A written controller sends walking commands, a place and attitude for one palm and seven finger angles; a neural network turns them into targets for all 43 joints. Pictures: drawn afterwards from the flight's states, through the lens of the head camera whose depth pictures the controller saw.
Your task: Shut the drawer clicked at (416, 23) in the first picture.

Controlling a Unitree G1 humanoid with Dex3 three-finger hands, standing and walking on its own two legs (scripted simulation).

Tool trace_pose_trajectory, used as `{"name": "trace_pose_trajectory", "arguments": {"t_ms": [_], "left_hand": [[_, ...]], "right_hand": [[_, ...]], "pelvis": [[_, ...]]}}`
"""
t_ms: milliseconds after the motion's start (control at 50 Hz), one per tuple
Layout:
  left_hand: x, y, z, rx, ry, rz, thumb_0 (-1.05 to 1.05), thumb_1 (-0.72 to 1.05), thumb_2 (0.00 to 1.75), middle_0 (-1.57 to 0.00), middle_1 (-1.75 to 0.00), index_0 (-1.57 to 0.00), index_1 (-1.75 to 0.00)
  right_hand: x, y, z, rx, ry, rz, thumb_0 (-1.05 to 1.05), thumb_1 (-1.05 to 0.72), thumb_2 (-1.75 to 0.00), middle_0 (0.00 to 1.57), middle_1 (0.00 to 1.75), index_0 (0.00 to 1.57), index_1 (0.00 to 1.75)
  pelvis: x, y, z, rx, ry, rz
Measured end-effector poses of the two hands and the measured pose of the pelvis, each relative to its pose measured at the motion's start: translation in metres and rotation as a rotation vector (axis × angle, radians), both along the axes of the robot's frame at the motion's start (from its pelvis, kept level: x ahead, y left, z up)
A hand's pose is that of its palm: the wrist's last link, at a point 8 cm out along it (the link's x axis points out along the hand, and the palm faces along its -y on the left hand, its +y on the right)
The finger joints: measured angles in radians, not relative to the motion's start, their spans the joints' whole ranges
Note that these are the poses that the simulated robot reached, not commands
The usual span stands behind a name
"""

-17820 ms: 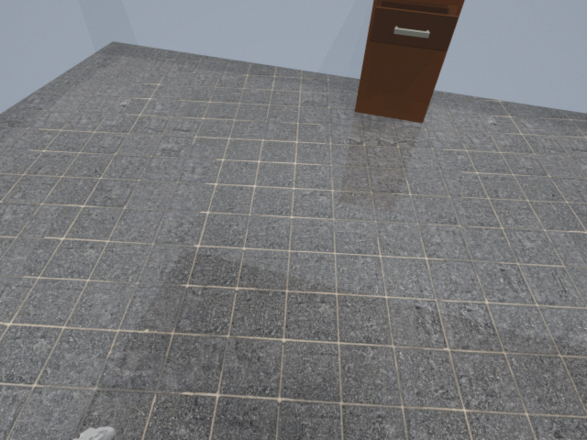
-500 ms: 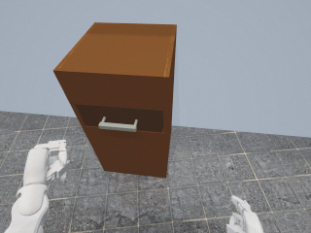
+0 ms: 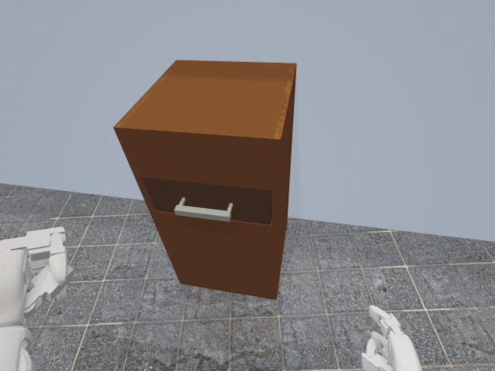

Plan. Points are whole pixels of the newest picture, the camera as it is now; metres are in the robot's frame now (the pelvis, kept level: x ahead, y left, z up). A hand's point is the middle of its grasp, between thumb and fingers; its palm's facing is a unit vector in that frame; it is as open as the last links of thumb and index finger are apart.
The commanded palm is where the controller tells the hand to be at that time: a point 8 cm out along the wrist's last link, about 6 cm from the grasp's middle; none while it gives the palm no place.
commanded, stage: step back with the hand held close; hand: left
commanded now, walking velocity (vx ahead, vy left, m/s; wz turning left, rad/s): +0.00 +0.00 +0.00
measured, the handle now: (204, 208) +0.59 +0.23 -0.18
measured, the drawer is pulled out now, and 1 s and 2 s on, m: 0.00 0.00 0.00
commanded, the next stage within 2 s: stop stepping back and stand still in 1.74 s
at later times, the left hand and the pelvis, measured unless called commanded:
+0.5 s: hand (46, 297) +0.15 +0.25 +0.16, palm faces +0.33 -0.78 -0.52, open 3.3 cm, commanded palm +0.09 +0.29 +0.18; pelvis -0.05 +0.02 +0.00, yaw -1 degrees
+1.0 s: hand out of the picture +0.08 +0.27 +0.16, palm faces +0.40 -0.76 -0.52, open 3.3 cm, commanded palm +0.01 +0.30 +0.18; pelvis -0.10 +0.02 -0.01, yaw +2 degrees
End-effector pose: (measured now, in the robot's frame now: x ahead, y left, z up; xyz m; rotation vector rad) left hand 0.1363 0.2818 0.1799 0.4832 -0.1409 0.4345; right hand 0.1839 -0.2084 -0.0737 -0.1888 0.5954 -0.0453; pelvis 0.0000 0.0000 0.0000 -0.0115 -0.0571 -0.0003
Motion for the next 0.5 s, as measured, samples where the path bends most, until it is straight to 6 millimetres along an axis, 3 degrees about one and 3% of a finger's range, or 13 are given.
{"name": "trace_pose_trajectory", "arguments": {"t_ms": [140, 300, 500], "left_hand": [[-0.002, -0.006, -0.002, -0.003, -0.003, -0.035, 0.02, 0.89, 0.90, -1.40, -1.60, -1.41, -1.59], [-0.004, 0.002, 0.003, 0.073, -0.001, -0.081, 0.02, 0.89, 0.90, -1.40, -1.60, -1.41, -1.59], [-0.029, 0.009, 0.004, 0.116, 0.033, -0.109, 0.02, 0.89, 0.90, -1.40, -1.60, -1.41, -1.59]], "right_hand": [[-0.017, -0.006, 0.000, -0.008, 0.006, -0.019, 0.02, -0.90, -0.90, 0.21, 0.30, 0.20, 0.30], [-0.044, -0.020, -0.002, -0.052, 0.092, -0.090, 0.02, -0.90, -0.90, 0.21, 0.30, 0.20, 0.30], [-0.073, -0.020, -0.008, -0.061, 0.141, -0.145, 0.02, -0.91, -0.90, 0.21, 0.30, 0.20, 0.30]], "pelvis": [[-0.006, -0.002, 0.000, 0.000, -0.009, -0.003], [-0.022, 0.006, 0.002, 0.001, 0.050, -0.010], [-0.046, 0.015, 0.001, 0.015, 0.066, -0.012]]}}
